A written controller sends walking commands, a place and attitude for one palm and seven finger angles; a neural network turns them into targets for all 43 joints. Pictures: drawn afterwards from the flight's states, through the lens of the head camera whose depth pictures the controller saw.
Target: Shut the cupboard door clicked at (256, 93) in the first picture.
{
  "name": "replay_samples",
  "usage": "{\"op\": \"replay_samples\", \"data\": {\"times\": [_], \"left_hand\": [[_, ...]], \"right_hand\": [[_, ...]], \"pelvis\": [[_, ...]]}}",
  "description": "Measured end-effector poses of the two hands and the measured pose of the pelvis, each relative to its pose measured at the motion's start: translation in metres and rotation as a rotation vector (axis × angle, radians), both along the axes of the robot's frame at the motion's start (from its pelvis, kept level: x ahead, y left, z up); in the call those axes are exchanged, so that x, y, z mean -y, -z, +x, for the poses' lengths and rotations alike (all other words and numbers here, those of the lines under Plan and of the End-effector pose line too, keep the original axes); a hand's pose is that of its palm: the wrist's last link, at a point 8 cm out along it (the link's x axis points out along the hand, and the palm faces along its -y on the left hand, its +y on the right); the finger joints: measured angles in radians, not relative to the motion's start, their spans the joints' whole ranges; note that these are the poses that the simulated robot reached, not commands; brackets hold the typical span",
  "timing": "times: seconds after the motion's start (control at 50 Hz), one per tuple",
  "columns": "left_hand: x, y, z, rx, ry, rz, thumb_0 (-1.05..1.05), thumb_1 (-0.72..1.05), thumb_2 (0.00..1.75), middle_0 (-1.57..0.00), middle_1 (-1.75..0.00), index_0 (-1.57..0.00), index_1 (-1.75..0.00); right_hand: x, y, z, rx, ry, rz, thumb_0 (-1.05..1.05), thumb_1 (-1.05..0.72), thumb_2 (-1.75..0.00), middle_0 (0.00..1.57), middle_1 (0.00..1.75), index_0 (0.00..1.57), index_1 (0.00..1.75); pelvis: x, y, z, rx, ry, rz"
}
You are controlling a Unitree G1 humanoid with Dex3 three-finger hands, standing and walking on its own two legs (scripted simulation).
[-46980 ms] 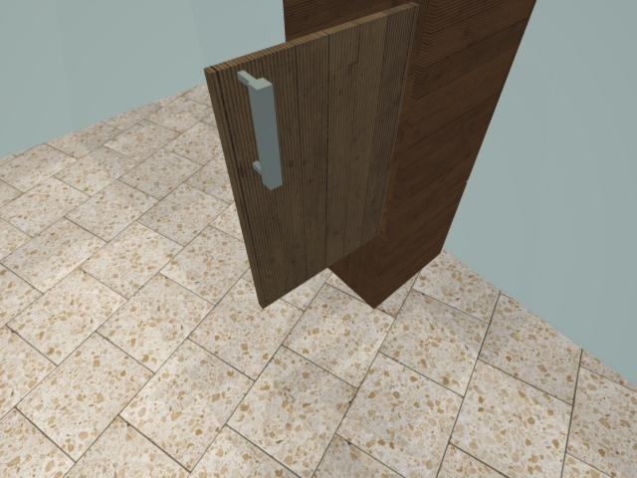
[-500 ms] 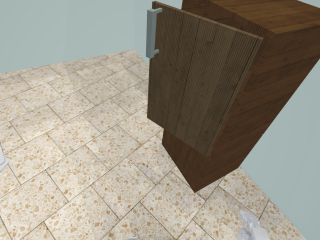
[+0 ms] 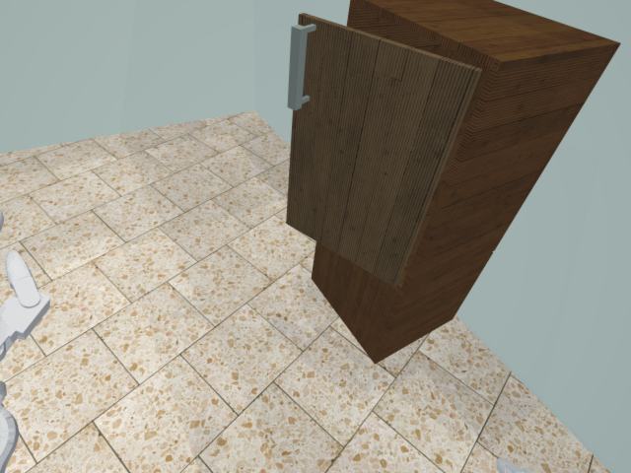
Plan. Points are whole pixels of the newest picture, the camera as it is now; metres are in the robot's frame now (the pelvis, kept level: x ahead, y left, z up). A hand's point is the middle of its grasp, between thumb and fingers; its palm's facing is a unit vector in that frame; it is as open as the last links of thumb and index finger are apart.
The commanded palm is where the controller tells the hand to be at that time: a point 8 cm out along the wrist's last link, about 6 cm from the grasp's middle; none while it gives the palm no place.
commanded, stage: stop stepping back and stand still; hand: left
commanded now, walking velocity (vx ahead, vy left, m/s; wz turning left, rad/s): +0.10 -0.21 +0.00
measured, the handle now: (302, 67) +0.87 +0.10 +0.17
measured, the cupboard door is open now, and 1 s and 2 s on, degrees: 22 22 22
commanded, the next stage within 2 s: let the arm hang, fingers relaxed in 0.74 s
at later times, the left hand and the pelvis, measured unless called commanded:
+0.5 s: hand (43, 317) +0.20 +0.28 +0.17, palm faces +0.45 -0.82 -0.37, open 7.4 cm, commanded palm +0.15 +0.31 +0.19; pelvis +0.00 +0.02 +0.00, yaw -2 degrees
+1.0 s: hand (104, 442) +0.17 +0.27 -0.05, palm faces +0.06 -0.91 -0.41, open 7.4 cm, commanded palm none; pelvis -0.02 +0.03 +0.00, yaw -1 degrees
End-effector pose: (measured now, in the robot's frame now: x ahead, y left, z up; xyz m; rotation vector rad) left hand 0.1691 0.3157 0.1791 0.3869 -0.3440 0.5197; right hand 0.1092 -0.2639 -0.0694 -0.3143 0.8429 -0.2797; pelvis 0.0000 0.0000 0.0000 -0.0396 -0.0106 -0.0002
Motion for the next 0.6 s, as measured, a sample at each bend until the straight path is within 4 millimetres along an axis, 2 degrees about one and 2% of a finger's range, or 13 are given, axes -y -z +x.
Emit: {"op": "replay_samples", "data": {"times": [0.06, 0.12, 0.18, 0.26, 0.34, 0.42, 0.48, 0.6], "left_hand": [[0.009, -0.001, 0.001, -0.067, 0.081, 0.027, 0.01, 0.89, 0.90, -0.20, -0.30, -0.20, -0.30], [0.025, -0.016, -0.007, -0.091, 0.176, 0.110, 0.01, 0.89, 0.90, -0.20, -0.30, -0.20, -0.30], [0.033, -0.028, -0.017, -0.108, 0.217, 0.209, 0.01, 0.89, 0.90, -0.21, -0.30, -0.21, -0.30], [0.027, -0.032, -0.025, -0.147, 0.165, 0.249, 0.01, 0.89, 0.90, -0.21, -0.31, -0.21, -0.30], [0.014, -0.019, -0.029, -0.166, 0.073, 0.167, 0.01, 0.89, 0.90, -0.21, -0.31, -0.21, -0.30], [0.006, -0.003, -0.022, -0.128, 0.038, 0.079, 0.01, 0.89, 0.90, -0.21, -0.30, -0.21, -0.30], [0.004, 0.001, -0.013, -0.102, 0.061, 0.056, 0.01, 0.89, 0.90, -0.21, -0.30, -0.21, -0.30], [0.002, -0.018, 0.003, -0.086, 0.124, 0.146, 0.01, 0.89, 0.90, -0.21, -0.30, -0.21, -0.30]], "right_hand": [[-0.016, -0.009, -0.013, 0.041, 0.020, 0.044, 0.01, -0.91, -0.90, 0.20, 0.30, 0.20, 0.30], [-0.032, -0.015, -0.022, 0.069, 0.012, 0.091, 0.01, -0.91, -0.90, 0.21, 0.30, 0.20, 0.30], [-0.040, -0.010, -0.026, 0.067, -0.002, 0.130, 0.01, -0.90, -0.90, 0.21, 0.30, 0.20, 0.30], [-0.039, 0.006, -0.027, 0.031, -0.007, 0.163, 0.01, -0.90, -0.90, 0.21, 0.30, 0.20, 0.30], [-0.029, 0.015, -0.028, -0.014, 0.003, 0.155, 0.01, -0.90, -0.90, 0.21, 0.30, 0.20, 0.30], [-0.021, 0.015, -0.019, -0.017, -0.011, 0.092, 0.01, -0.90, -0.90, 0.21, 0.30, 0.20, 0.30], [-0.020, 0.009, -0.007, 0.009, 0.007, 0.064, 0.01, -0.91, -0.90, 0.21, 0.30, 0.20, 0.30], [-0.040, -0.013, 0.025, 0.127, -0.019, 0.084, 0.01, -0.91, -0.90, 0.20, 0.30, 0.20, 0.30]], "pelvis": [[-0.001, -0.008, -0.010, 0.002, 0.018, 0.010], [0.001, -0.015, -0.016, -0.011, 0.030, 0.006], [0.005, -0.014, -0.019, -0.028, 0.042, 0.018], [0.004, -0.011, -0.024, -0.025, 0.041, 0.011], [0.000, -0.010, -0.017, -0.011, 0.052, 0.018], [-0.009, -0.005, -0.009, 0.016, 0.028, 0.013], [-0.015, -0.003, -0.005, 0.034, 0.028, 0.022], [-0.019, -0.009, -0.003, 0.004, 0.042, 0.024]]}}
